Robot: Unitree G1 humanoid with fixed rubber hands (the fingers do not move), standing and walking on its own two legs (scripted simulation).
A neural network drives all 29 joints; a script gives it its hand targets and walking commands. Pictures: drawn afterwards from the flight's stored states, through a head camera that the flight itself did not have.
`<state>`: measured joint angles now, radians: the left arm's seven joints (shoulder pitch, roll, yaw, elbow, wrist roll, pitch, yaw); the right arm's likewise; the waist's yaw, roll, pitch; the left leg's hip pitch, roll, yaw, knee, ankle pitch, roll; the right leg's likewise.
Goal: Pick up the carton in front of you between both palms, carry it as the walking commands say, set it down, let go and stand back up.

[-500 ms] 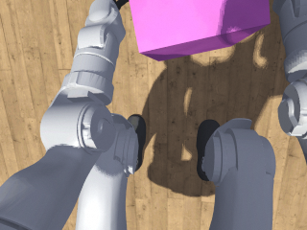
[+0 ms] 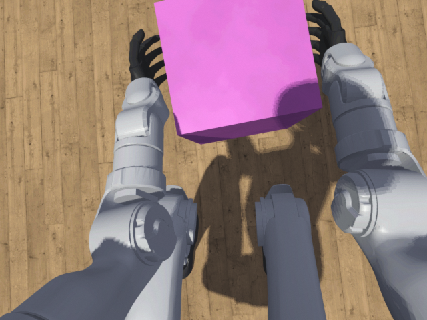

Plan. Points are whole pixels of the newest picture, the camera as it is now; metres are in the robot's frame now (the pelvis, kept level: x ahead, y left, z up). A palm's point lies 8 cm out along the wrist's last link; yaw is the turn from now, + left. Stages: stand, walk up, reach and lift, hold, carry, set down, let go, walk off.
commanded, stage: reach and lift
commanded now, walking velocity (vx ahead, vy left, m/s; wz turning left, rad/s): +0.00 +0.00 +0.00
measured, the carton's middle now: (236, 80) +0.53 -0.04 -0.15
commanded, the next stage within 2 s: none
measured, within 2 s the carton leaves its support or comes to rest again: neither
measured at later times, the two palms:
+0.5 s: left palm (87, 55) +0.48 +0.12 +0.08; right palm (365, 28) +0.49 -0.18 +0.06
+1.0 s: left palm out of the picture +0.45 +0.13 +0.24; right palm out of the picture +0.43 -0.16 +0.22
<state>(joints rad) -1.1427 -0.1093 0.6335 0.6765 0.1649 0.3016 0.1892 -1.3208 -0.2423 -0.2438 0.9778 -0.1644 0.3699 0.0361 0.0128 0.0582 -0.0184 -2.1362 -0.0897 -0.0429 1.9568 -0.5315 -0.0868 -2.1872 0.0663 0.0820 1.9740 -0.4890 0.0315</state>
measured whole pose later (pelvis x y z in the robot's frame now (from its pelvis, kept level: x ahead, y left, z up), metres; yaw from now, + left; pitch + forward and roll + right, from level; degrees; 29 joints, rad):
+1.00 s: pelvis +0.07 +0.01 +0.26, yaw -3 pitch +24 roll +0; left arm -0.52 -0.19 0.44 0.53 0.22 0.33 0.08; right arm -0.54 0.08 -0.33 0.58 -0.25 0.39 0.01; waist 0.01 0.03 -0.20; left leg -1.09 -0.05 -0.09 1.08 -0.42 -0.03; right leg -1.11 0.03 0.07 1.07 -0.40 0.02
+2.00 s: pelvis +0.10 +0.01 +0.35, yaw -3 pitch -4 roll +0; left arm -0.36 -0.18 0.34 0.39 0.33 0.59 0.00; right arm -0.32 0.17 -0.27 0.36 -0.32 0.65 0.01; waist -0.01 0.01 0.02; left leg -0.13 -0.02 -0.10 0.42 -0.21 -0.01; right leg -0.15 0.02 0.07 0.41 -0.18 0.01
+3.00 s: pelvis +0.10 +0.01 +0.35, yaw -3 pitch -8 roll +0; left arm -0.34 -0.17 0.30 0.29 0.32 0.72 0.00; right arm -0.31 0.16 -0.23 0.27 -0.30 0.78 0.01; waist 0.00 0.01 0.03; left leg -0.04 -0.02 -0.09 0.37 -0.19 -0.01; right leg -0.06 0.02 0.08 0.36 -0.17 0.01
